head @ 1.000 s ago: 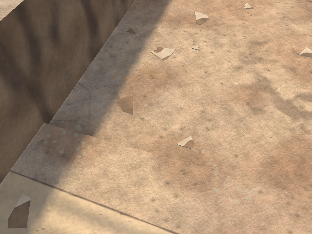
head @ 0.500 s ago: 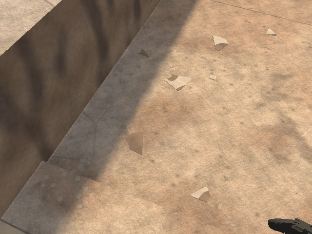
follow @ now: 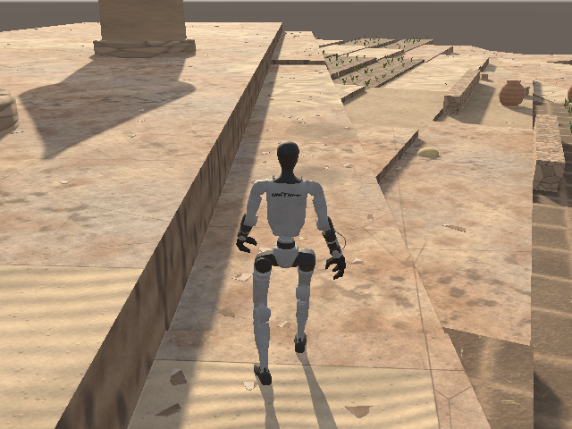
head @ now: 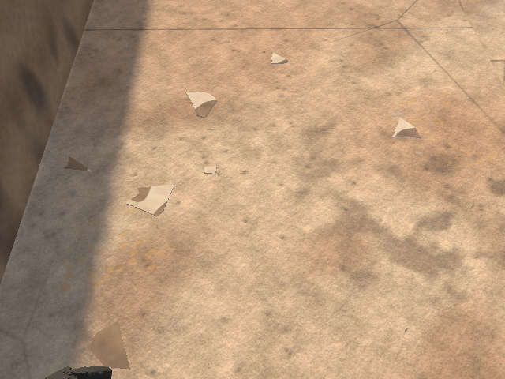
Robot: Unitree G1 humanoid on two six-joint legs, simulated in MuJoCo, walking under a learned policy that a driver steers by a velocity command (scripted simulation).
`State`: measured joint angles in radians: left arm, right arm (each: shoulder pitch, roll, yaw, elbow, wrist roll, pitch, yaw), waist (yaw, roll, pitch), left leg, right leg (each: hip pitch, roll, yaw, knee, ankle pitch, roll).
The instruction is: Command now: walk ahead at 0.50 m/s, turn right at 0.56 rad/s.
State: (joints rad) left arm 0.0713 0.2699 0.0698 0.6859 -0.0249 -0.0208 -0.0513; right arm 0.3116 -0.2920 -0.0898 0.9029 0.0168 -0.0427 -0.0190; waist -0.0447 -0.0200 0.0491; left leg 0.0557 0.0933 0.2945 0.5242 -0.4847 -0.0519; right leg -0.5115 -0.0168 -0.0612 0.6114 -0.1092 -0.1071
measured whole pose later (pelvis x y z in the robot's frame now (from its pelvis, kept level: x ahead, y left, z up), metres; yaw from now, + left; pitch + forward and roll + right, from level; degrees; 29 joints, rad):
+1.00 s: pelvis +0.35 -0.01 -0.01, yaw -26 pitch +0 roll -2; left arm 0.16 0.21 0.04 0.65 0.02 0.04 0.04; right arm 0.19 -0.27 -0.03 0.83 0.00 -0.02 0.03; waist -0.05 0.06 0.03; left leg -0.27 0.07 0.03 0.43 -0.16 0.00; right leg -0.36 -0.01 0.00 0.72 -0.15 -0.03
